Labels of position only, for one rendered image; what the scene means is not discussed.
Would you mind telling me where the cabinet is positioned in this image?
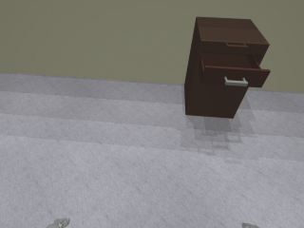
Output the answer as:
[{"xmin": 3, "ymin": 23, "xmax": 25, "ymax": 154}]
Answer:
[{"xmin": 184, "ymin": 16, "xmax": 270, "ymax": 119}]

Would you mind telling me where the drawer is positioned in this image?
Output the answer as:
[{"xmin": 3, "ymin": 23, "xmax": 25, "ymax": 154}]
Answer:
[{"xmin": 199, "ymin": 51, "xmax": 271, "ymax": 88}]

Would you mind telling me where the left robot hand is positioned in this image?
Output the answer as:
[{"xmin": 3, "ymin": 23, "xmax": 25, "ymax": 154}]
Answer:
[{"xmin": 46, "ymin": 218, "xmax": 70, "ymax": 228}]

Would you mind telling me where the handle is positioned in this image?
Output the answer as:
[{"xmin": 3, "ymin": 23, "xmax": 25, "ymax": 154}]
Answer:
[
  {"xmin": 226, "ymin": 45, "xmax": 248, "ymax": 50},
  {"xmin": 224, "ymin": 76, "xmax": 248, "ymax": 86}
]

